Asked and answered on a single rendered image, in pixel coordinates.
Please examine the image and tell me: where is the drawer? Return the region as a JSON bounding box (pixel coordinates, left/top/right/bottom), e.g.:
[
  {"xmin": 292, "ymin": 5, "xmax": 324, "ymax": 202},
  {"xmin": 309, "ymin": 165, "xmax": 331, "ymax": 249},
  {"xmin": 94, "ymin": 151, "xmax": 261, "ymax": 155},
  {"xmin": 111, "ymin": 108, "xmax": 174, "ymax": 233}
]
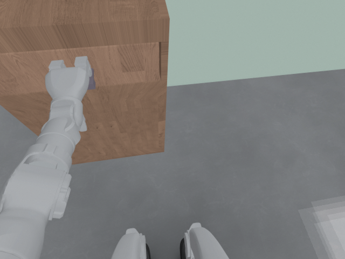
[{"xmin": 0, "ymin": 42, "xmax": 160, "ymax": 96}]

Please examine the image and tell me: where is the robot right shin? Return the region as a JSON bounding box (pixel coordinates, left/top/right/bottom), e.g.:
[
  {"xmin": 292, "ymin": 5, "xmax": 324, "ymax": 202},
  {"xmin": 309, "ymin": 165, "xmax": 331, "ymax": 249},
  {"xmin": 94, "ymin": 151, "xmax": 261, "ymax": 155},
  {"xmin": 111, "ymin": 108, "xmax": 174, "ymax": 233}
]
[{"xmin": 185, "ymin": 223, "xmax": 202, "ymax": 259}]

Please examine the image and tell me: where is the handle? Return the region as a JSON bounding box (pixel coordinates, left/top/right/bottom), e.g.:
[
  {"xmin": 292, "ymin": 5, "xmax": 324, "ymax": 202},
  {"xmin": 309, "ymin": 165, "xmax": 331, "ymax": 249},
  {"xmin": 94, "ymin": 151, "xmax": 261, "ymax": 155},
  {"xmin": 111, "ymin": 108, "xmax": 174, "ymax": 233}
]
[{"xmin": 87, "ymin": 68, "xmax": 95, "ymax": 90}]

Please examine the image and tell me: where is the robot shin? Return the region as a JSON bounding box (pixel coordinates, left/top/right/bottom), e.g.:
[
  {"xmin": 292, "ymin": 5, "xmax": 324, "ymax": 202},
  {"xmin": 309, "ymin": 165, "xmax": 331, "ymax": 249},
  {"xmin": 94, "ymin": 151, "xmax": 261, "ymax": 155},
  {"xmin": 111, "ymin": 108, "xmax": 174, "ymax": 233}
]
[
  {"xmin": 126, "ymin": 228, "xmax": 139, "ymax": 234},
  {"xmin": 185, "ymin": 223, "xmax": 202, "ymax": 259}
]

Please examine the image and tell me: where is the cabinet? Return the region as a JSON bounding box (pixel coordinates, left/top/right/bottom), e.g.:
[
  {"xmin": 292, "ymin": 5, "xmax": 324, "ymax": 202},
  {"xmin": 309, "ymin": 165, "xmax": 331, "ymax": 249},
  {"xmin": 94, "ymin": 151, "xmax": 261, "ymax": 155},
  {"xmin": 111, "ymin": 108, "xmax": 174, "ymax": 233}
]
[{"xmin": 0, "ymin": 0, "xmax": 170, "ymax": 165}]

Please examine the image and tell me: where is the left robot hand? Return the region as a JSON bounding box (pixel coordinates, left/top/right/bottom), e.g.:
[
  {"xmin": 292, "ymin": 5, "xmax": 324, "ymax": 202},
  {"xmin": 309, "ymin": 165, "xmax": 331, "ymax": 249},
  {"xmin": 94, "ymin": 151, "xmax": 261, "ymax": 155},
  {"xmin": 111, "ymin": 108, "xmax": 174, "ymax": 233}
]
[{"xmin": 45, "ymin": 56, "xmax": 92, "ymax": 132}]

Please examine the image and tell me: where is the left robot forearm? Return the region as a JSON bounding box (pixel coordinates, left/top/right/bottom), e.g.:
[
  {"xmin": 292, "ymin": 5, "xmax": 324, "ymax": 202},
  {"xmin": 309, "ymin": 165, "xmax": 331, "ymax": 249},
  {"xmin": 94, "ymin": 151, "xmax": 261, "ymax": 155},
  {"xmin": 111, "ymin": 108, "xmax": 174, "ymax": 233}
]
[{"xmin": 0, "ymin": 96, "xmax": 83, "ymax": 212}]

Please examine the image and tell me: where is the robot left shin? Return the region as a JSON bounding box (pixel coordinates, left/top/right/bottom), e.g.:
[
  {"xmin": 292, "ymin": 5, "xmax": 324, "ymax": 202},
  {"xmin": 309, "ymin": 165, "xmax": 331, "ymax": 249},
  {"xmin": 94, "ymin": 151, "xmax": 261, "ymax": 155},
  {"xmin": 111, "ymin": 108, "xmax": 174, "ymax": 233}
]
[{"xmin": 126, "ymin": 228, "xmax": 139, "ymax": 234}]

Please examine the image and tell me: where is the robot left upper arm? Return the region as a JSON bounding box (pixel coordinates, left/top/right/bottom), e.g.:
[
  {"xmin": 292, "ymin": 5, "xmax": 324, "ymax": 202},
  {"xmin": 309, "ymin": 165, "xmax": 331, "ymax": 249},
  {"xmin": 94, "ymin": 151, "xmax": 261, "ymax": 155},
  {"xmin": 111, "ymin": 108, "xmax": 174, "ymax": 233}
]
[{"xmin": 0, "ymin": 163, "xmax": 72, "ymax": 259}]

